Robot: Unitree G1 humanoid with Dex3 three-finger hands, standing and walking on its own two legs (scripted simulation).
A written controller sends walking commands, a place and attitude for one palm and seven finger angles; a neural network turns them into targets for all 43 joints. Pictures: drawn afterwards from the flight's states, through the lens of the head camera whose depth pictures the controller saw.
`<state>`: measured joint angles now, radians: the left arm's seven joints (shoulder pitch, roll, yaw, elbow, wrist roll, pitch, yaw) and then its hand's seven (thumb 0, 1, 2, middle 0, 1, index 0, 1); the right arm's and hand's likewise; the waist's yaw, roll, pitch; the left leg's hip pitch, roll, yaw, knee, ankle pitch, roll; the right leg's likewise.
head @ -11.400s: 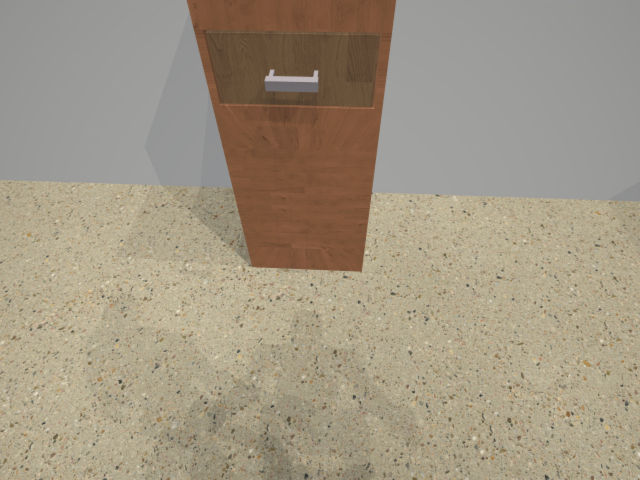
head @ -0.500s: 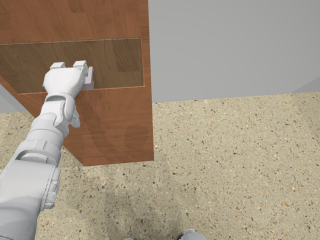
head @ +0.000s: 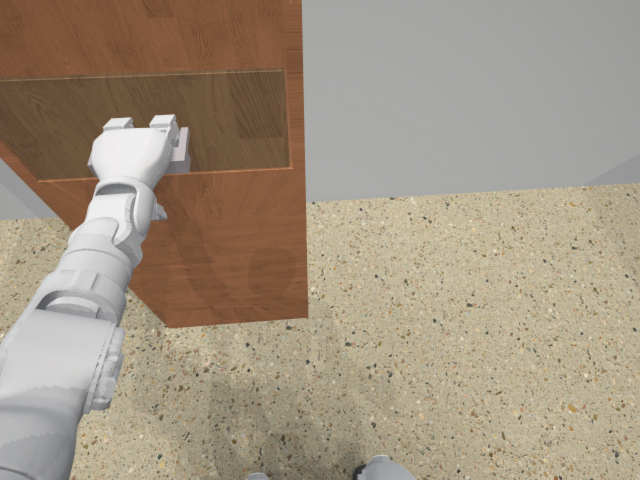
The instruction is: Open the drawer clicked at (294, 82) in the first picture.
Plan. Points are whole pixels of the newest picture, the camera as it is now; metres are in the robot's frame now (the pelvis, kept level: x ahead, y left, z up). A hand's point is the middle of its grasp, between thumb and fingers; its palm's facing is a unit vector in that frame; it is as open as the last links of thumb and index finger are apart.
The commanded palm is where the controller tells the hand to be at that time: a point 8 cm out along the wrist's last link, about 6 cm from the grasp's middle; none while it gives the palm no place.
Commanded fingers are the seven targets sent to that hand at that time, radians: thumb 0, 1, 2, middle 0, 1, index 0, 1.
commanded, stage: close the thumb around the handle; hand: left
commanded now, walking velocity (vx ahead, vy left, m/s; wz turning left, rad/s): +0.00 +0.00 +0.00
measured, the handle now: (143, 149) +0.54 +0.21 +0.07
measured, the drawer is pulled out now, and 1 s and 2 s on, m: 0.00 0.01 0.01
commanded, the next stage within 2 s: pull the drawer open in 0.38 s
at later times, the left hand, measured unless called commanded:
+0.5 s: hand (152, 184) +0.50 +0.20 +0.04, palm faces -0.04 +0.00 -1.00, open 5.6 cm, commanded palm +0.48 +0.20 +0.10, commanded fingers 0.00 0.90 0.90 -0.40 -1.35 -0.40 -1.35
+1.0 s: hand (151, 189) +0.49 +0.20 +0.04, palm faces -0.03 -0.02 -1.00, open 5.6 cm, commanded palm +0.47 +0.21 +0.10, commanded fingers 0.00 0.90 0.90 -0.40 -1.35 -0.40 -1.35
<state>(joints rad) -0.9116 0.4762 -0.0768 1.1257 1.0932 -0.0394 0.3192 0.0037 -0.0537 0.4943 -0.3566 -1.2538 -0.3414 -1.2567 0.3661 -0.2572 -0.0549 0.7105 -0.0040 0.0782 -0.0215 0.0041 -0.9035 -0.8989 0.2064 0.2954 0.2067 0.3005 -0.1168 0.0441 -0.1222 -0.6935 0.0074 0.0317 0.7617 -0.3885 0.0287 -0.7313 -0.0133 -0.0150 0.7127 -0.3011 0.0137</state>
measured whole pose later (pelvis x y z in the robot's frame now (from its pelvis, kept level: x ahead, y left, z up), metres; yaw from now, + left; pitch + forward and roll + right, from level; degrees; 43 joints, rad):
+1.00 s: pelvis +0.04 +0.00 +0.01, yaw -2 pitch +16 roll -1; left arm -0.61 0.44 -0.05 0.80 1.06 -0.02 0.27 0.00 0.70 0.83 -0.42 -1.35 -0.43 -1.33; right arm 0.31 -0.25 -0.07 0.67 0.00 0.10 -0.01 0.01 -0.90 -0.90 0.21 0.30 0.21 0.30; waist -0.06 0.06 -0.13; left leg -0.54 0.01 0.06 0.67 -0.39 0.03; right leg -0.60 0.00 0.02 0.64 -0.32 0.01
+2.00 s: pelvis +0.01 +0.01 +0.01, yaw -3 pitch +17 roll -1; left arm -0.68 0.46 -0.01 0.91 1.08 -0.03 0.30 0.00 0.70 0.83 -0.42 -1.35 -0.43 -1.34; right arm 0.35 -0.25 -0.07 0.69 0.00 0.08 -0.01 0.01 -0.90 -0.90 0.21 0.30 0.21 0.30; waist -0.10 0.06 -0.14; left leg -0.61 0.02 0.08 0.71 -0.39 0.04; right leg -0.67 0.00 0.04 0.66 -0.29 0.03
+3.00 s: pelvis +0.02 +0.00 +0.02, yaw -3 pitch +12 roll +0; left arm -0.31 0.43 -0.02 0.53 1.03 0.02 0.30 0.00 0.72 0.78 -0.40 -1.35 -0.42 -1.34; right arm 0.31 -0.26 -0.09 0.68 0.02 0.08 -0.01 0.01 -0.91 -0.90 0.20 0.30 0.20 0.30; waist -0.06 0.06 -0.11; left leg -0.46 0.02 0.08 0.62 -0.37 0.02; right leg -0.54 0.01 0.04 0.61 -0.28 0.01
